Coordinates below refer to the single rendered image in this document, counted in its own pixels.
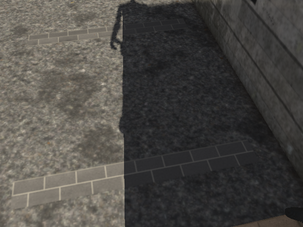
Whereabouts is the right robot hand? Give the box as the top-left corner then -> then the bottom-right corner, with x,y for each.
285,207 -> 303,223

